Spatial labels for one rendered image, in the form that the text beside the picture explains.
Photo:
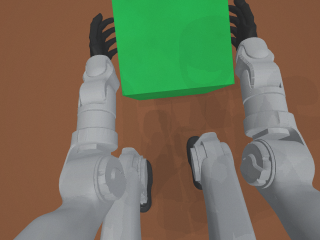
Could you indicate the robot left forearm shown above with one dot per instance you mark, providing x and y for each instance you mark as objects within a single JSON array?
[{"x": 96, "y": 115}]

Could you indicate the carton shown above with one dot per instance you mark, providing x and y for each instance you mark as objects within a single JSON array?
[{"x": 171, "y": 48}]

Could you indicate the robot right hand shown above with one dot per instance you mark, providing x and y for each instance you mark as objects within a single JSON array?
[{"x": 244, "y": 22}]

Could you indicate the robot right forearm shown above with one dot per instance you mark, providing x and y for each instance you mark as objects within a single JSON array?
[{"x": 263, "y": 94}]

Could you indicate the robot left shin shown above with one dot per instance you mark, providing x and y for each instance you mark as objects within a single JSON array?
[{"x": 130, "y": 150}]

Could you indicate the robot left hand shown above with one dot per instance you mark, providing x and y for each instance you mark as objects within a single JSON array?
[{"x": 97, "y": 44}]

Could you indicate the robot right foot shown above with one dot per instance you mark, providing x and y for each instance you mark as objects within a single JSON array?
[{"x": 191, "y": 141}]

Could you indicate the right robot upper arm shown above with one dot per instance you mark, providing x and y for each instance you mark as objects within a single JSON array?
[{"x": 283, "y": 171}]

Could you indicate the left robot upper arm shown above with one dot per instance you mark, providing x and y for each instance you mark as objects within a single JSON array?
[{"x": 88, "y": 186}]

